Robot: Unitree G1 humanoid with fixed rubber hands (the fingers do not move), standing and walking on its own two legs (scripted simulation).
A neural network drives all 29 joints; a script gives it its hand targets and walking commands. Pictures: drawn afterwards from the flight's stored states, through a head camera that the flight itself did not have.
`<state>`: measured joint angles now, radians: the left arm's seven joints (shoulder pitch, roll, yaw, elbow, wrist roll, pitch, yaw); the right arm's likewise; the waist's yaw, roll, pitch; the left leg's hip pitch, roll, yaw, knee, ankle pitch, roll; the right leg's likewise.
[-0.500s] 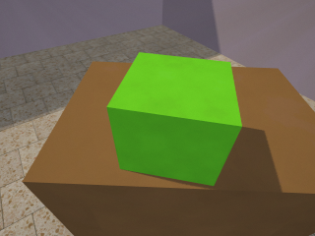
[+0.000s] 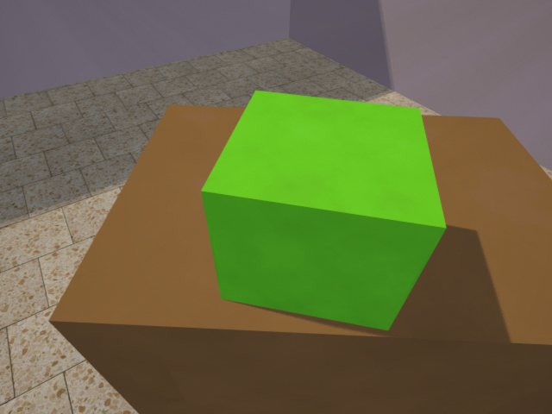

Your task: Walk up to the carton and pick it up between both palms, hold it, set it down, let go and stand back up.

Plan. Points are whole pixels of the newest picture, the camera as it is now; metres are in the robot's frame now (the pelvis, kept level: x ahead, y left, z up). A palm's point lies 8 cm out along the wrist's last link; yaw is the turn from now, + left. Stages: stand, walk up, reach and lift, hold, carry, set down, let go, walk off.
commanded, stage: stand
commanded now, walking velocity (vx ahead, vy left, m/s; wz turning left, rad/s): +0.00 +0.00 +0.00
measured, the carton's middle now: (318, 205) +0.48 -0.07 +0.05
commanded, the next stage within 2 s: none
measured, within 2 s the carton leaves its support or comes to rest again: neither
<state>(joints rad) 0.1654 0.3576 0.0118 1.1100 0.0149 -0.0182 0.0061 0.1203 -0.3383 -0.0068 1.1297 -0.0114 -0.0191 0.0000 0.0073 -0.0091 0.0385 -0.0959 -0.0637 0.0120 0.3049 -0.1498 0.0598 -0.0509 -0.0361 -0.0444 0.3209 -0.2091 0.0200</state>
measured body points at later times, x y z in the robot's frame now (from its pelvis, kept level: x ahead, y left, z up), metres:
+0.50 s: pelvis +0.02 +0.00 +0.00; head +0.01 +0.01 +0.45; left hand +0.09 +0.31 -0.13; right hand +0.10 -0.30 -0.13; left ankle +0.01 +0.08 -0.75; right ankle -0.02 -0.13 -0.75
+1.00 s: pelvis +0.02 +0.00 +0.00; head +0.02 +0.00 +0.45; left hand +0.09 +0.30 -0.13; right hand +0.11 -0.30 -0.13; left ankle +0.01 +0.08 -0.75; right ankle -0.02 -0.13 -0.75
